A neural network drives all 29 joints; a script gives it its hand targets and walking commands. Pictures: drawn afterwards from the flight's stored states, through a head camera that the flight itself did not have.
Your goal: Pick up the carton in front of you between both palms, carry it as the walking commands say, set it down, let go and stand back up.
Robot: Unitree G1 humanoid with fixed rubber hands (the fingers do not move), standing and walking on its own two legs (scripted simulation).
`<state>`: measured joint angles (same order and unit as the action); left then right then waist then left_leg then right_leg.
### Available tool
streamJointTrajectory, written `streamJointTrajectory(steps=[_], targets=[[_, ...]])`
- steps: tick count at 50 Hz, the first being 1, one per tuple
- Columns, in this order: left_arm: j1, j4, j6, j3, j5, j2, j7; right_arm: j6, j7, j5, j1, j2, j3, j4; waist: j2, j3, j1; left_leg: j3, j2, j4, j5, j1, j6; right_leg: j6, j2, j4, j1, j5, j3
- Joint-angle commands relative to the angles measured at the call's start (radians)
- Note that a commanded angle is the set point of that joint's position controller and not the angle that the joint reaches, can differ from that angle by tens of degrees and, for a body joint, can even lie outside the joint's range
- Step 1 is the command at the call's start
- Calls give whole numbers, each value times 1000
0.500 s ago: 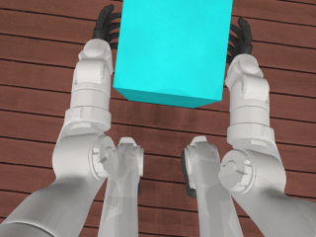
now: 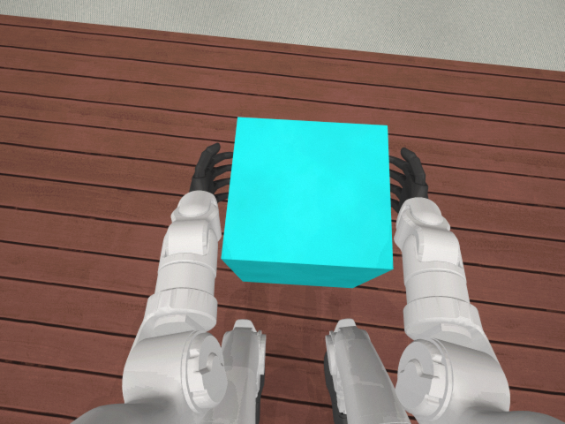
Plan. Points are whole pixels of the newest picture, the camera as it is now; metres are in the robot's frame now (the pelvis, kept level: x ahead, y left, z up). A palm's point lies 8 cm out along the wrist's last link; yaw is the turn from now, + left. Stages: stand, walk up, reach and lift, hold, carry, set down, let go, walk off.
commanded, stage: reach and lift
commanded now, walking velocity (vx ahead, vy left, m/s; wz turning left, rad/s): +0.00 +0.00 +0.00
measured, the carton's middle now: (303, 215) +0.41 -0.01 -0.11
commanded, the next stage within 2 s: hold in 1.70 s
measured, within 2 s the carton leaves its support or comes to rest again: neither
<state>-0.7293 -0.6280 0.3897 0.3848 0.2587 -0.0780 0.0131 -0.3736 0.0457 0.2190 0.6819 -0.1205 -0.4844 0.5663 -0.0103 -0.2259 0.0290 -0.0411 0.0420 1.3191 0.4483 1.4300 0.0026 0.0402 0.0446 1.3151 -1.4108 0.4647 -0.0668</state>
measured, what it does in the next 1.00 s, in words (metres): rises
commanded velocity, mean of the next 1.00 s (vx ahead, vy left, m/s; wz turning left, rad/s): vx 0.00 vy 0.00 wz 0.00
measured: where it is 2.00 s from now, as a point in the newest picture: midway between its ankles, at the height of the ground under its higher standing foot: (295, 402)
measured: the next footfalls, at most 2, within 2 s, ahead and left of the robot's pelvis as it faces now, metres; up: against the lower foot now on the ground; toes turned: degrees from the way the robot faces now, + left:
none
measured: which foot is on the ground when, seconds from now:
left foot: down 0.00-1.00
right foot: down 0.00-1.00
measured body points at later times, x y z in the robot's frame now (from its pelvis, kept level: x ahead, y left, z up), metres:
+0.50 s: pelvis +0.04 -0.01 +0.12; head +0.08 -0.01 +0.57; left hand +0.37 +0.14 +0.11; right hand +0.38 -0.16 +0.11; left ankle +0.07 +0.11 -0.59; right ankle +0.07 -0.14 -0.59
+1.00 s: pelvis +0.04 -0.01 +0.14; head +0.02 -0.01 +0.59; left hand +0.35 +0.14 +0.16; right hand +0.36 -0.16 +0.17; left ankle +0.07 +0.11 -0.59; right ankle +0.07 -0.14 -0.59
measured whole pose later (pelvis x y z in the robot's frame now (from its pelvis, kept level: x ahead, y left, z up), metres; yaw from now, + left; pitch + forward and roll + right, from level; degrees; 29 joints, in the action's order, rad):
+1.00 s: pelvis +0.04 -0.01 +0.14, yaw +1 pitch -5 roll +0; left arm -0.35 -0.39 0.61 0.33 0.32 -0.18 -0.03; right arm -0.59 -0.01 0.32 0.37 -0.18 -0.35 0.41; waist 0.00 0.03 -0.01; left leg -0.06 0.02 0.48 0.21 0.19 0.01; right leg 0.01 0.02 0.48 -0.18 0.23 -0.07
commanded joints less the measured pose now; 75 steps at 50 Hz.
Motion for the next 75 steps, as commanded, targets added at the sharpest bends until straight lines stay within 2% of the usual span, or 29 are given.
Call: streamJointTrajectory(steps=[1,18,25,31,36,39,41,48,66,75], targets=[[-520,-30,-25,-543,-166,-1090,-224,-3,-273,-150,573,-1047,610,78,27,-683,-3,9,109,-223,-229,-602,3,-24,120,-214,376,-191,68],[-221,89,7,-625,-164,-1077,-242,-30,-273,-132,247,-1070,707,8,14,-404,-23,-29,79,-581,-377,-980,-7,-38,78,-591,887,-372,-5],[-110,158,62,-659,-180,-1067,-248,-85,-276,-139,135,-1056,747,-58,5,-269,-28,-33,66,-732,-447,-1158,-6,-38,62,-747,1079,-448,-13],[-58,249,140,-700,-207,-1056,-251,-161,-282,-161,73,-1049,777,-129,2,-149,-29,-33,56,-849,-434,-1288,-1,-38,47,-862,1207,-437,-16],[-38,224,193,-621,-171,-1024,-257,-212,-290,-128,61,-1009,698,-101,8,26,-36,-29,46,-919,-321,-1301,-6,-43,38,-930,1216,-321,-14],[-87,191,199,-567,-146,-1014,-266,-216,-297,-101,109,-997,641,-68,9,81,-35,-22,41,-928,-240,-1288,-11,-49,35,-941,1203,-239,-8],[-135,197,192,-569,-152,-1026,-273,-211,-301,-103,157,-1012,644,-78,7,60,-33,-19,39,-923,-225,-1297,-14,-52,34,-937,1212,-225,-6],[-197,225,188,-596,-162,-1038,-275,-206,-305,-115,218,-1025,677,-111,2,-17,-35,-15,40,-918,-258,-1341,-11,-45,36,-929,1253,-257,0],[-47,322,230,-635,-184,-1016,-253,-240,-296,-137,82,-977,713,-215,13,-28,-35,-24,45,-960,-453,-1433,6,-37,48,-965,1334,-435,-5],[-7,374,250,-659,-203,-1009,-249,-262,-291,-157,41,-972,740,-267,11,-18,-37,-27,47,-971,-493,-1450,5,-34,49,-977,1358,-478,-10]])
